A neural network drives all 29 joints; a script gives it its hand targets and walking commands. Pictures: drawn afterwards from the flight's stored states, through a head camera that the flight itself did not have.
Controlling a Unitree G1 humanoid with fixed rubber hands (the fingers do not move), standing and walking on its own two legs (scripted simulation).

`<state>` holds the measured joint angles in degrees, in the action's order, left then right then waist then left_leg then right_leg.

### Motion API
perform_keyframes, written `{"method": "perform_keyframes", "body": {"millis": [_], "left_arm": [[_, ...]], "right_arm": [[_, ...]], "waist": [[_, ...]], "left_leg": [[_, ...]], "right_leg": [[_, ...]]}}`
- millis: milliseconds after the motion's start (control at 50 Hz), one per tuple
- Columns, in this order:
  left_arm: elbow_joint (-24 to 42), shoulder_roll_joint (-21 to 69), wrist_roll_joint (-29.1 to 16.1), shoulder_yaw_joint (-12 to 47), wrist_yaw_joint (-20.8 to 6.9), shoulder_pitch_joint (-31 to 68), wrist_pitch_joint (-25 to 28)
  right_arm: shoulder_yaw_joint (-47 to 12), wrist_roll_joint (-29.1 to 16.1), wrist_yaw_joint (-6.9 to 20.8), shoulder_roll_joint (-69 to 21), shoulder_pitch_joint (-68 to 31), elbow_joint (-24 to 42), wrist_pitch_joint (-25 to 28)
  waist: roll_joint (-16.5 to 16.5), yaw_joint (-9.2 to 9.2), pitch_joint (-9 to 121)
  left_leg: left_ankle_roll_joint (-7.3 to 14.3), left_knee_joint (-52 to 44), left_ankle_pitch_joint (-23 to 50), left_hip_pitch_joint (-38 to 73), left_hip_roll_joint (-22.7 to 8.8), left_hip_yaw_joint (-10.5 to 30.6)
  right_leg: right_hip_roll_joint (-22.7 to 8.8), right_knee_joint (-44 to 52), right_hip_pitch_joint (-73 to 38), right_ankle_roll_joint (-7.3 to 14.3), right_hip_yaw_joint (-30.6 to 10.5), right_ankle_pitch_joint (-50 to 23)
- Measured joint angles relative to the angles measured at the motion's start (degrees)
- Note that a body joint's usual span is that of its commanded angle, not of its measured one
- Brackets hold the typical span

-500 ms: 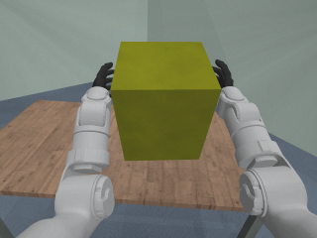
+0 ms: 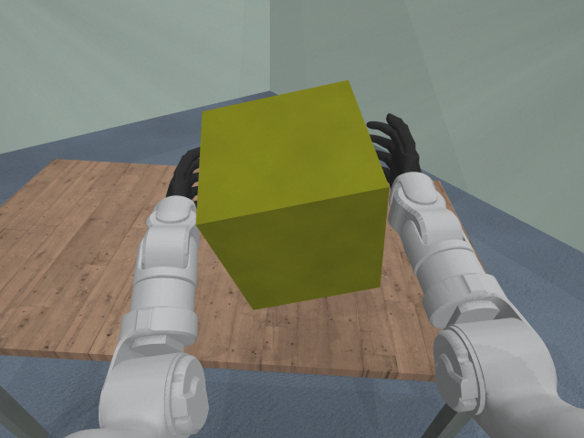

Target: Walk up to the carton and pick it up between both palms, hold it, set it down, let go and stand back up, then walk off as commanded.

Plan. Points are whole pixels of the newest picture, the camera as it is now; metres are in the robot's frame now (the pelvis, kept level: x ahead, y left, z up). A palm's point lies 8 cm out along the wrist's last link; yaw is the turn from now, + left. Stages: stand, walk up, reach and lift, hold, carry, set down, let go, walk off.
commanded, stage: set down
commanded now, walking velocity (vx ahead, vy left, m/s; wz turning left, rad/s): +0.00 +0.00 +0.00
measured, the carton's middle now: (296, 204) +0.42 +0.03 +0.15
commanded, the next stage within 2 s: none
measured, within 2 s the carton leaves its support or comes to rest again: neither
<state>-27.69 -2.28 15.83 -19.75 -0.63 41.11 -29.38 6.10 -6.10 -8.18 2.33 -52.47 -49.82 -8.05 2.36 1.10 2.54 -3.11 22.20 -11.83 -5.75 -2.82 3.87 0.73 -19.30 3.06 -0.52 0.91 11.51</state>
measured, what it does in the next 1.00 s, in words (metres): stands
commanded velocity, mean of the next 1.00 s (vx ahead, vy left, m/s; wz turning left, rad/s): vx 0.00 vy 0.00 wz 0.00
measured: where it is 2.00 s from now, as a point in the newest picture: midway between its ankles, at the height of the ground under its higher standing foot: outside the picture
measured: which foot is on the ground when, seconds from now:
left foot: down 0.00-1.00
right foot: down 0.00-1.00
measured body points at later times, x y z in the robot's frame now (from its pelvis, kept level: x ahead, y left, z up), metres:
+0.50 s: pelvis -0.01 +0.00 +0.00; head -0.06 +0.02 +0.45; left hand +0.39 +0.19 +0.17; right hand +0.41 -0.12 +0.19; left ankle +0.01 +0.15 -0.75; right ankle -0.01 -0.12 -0.75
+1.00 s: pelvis +0.02 +0.00 +0.00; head +0.00 +0.02 +0.45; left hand +0.42 +0.17 +0.14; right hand +0.45 -0.13 +0.18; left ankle +0.01 +0.15 -0.74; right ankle -0.01 -0.12 -0.75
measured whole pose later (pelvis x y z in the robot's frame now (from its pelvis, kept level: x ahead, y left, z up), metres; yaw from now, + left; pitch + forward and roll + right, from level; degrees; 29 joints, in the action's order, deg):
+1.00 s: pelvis +0.02 +0.00 +0.00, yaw +0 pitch -2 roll -1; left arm -30.6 0.0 16.8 -19.8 3.2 39.0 -21.5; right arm 9.1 -2.3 -5.1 2.3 -51.6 -56.9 -0.9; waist 2.2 1.1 1.4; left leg -3.5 22.1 -12.8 -6.7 -2.8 3.8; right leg 0.7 -19.3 4.0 -0.2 0.9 13.1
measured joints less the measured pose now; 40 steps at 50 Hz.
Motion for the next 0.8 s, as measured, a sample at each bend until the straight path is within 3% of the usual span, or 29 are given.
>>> {"method": "perform_keyframes", "body": {"millis": [280, 440, 800], "left_arm": [[1.1, 0.58, -0.28, 0.0, 0.86, -1.34, 0.0], [-0.55, 0.71, 1.83, 0.0, 0.83, -0.41, 0.3], [-2.9, 1.14, 1.25, 0.0, 2.45, -0.17, 6.34]], "right_arm": [[-0.78, -1.12, 0.14, -0.02, 0.89, -1.35, 1.81], [0.89, 1.59, 2.01, 0.0, 0.88, -5.98, 2.99], [2.99, 3.82, 3.05, -0.02, 0.88, -6.84, 7.12]], "waist": [[-0.19, 0.0, -0.01], [-0.19, 0.0, -0.72], [-0.19, 0.0, -1.13]], "left_leg": [[-0.16, 0.0, 0.46, 0.47, 0.0, 0.0], [-0.07, -0.01, 0.54, 0.45, 0.0, 0.0], [-0.07, -0.12, -0.95, -0.73, 0.0, -0.04]], "right_leg": [[0.0, 0.0, -0.47, 0.0, 0.0, -0.37], [0.0, 0.0, -0.46, 0.0, 0.0, -0.48], [-0.03, 0.0, 0.77, 0.01, 0.0, 1.09]]}}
